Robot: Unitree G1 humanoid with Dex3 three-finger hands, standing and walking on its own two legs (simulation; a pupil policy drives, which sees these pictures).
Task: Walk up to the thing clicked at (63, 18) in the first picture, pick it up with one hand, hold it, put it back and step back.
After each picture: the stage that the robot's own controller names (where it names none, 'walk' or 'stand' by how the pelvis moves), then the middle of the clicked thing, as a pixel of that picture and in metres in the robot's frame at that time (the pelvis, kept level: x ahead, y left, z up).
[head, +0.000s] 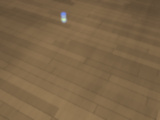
stand; (63, 17) +1.91 +0.32 -0.72
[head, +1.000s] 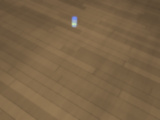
walk; (74, 21) +1.77 +0.20 -0.69
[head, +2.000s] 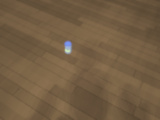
walk; (68, 47) +1.17 +0.19 -0.70
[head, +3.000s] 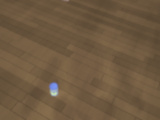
walk; (54, 89) +0.72 +0.22 -0.71
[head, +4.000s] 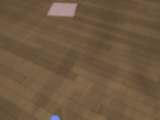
walk; out of the picture +0.49 +0.24 -0.71
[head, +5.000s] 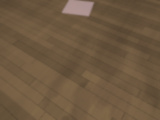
stand; out of the picture +0.38 +0.19 -0.70
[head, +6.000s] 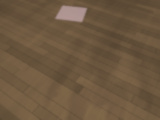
stand; out of the picture +0.36 +0.21 -0.72
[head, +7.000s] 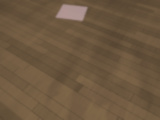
stand; out of the picture +0.37 +0.22 -0.73
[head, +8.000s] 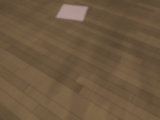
stand; out of the picture +0.35 +0.22 -0.73
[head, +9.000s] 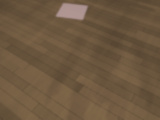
stand; out of the picture +0.35 +0.22 -0.73
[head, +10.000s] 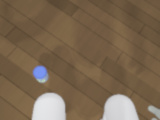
go down; (41, 74) +0.42 +0.21 -0.43
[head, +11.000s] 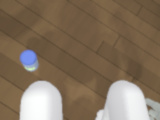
go down; (30, 61) +0.45 +0.22 -0.31
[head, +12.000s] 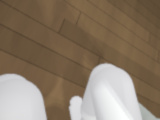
close in; out of the picture +0.43 +0.26 -0.23
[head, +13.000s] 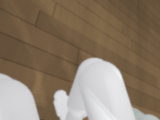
close; out of the picture +0.42 +0.28 -0.22
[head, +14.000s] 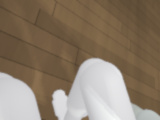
lift; out of the picture +0.41 +0.27 -0.23
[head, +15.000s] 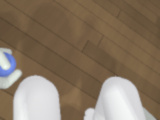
lift; (1, 67) +0.35 +0.26 -0.11
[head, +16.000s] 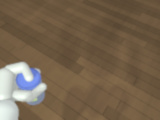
lift; (31, 87) +0.32 +0.18 +0.03
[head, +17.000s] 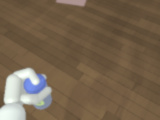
hold; (38, 92) +0.32 +0.17 +0.00
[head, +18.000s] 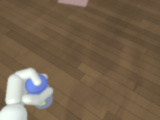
hold; (40, 92) +0.32 +0.17 +0.00
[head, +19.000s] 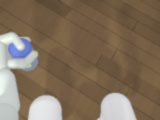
crouch; (24, 55) +0.43 +0.20 -0.09
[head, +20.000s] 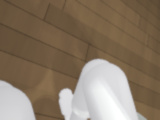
lower; out of the picture +0.43 +0.28 -0.23
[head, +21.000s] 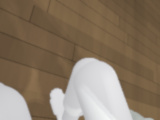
lower; out of the picture +0.44 +0.29 -0.23
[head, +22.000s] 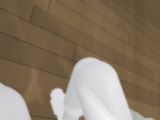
lower; out of the picture +0.44 +0.29 -0.23
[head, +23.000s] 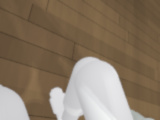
lower; out of the picture +0.44 +0.29 -0.23
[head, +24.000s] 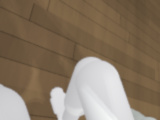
loosen; out of the picture +0.44 +0.28 -0.23
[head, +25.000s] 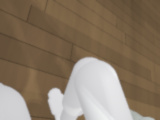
withdraw; out of the picture +0.43 +0.27 -0.24
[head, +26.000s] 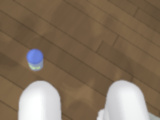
walk; (35, 60) +0.46 +0.21 -0.31
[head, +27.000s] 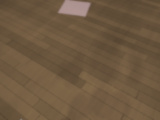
stand; out of the picture +0.38 +0.16 -0.65
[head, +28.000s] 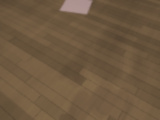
stand; out of the picture +0.40 +0.18 -0.66
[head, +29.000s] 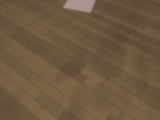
stand; out of the picture +0.40 +0.17 -0.68
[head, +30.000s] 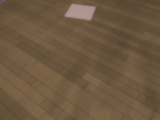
walk; out of the picture +0.41 +0.17 -0.72
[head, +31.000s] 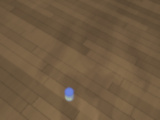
walk; (69, 94) +0.54 +0.10 -0.70
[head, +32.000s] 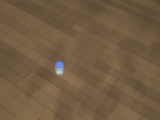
walk; (59, 68) +0.79 +0.18 -0.71
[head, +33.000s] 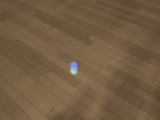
stand; (74, 68) +1.02 +0.15 -0.71
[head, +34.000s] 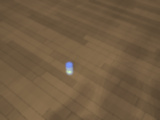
stand; (69, 68) +1.02 +0.17 -0.73
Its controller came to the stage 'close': yes
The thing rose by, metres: 0.71
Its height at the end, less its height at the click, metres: +0.00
